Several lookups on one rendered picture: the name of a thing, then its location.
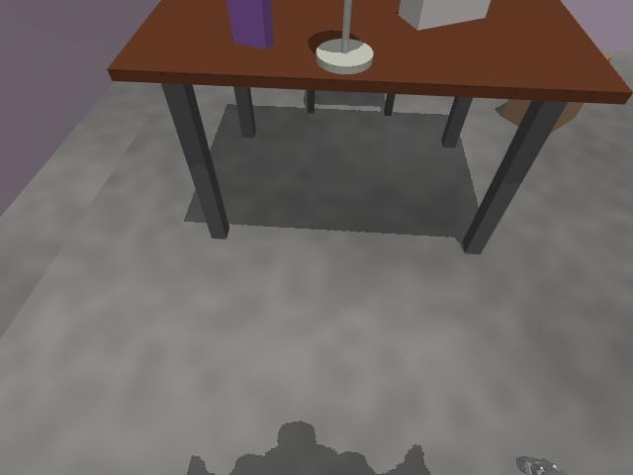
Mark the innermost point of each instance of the right robot hand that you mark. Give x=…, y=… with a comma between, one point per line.
x=535, y=466

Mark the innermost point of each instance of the desk lamp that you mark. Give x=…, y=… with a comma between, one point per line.
x=344, y=56

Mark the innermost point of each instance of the table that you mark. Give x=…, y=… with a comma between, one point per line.
x=523, y=50

